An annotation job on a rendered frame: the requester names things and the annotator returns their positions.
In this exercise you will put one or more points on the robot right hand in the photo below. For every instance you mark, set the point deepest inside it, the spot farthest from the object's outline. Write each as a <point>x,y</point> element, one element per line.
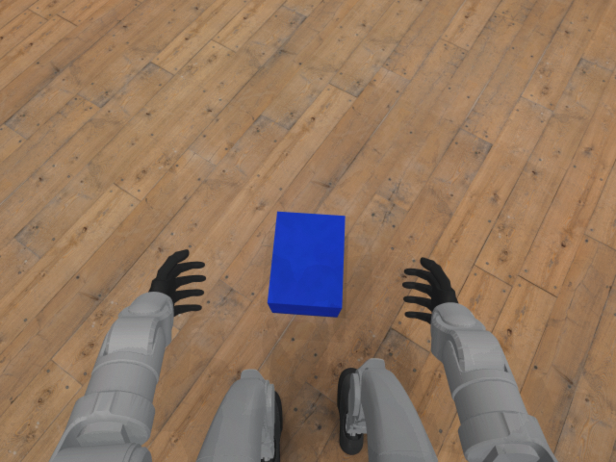
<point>439,289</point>

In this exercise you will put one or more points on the left robot shin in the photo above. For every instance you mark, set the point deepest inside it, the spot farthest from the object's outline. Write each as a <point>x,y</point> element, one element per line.
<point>267,447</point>

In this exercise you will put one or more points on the robot left forearm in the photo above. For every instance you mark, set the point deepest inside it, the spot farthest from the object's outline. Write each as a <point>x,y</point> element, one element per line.
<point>117,406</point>

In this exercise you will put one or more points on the left robot upper arm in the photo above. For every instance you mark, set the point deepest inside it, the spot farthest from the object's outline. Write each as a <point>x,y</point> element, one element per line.
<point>128,452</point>

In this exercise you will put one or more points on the robot left thigh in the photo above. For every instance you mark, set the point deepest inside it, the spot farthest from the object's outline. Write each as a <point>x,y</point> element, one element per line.
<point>235,434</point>

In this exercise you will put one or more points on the robot left hand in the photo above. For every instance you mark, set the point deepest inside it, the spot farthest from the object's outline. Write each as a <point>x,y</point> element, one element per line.
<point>167,282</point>

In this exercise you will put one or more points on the robot right forearm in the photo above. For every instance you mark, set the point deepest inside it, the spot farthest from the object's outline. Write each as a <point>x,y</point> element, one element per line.
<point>495,426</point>

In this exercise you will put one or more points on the carton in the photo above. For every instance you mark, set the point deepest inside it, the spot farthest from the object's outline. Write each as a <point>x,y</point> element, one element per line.
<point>307,267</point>

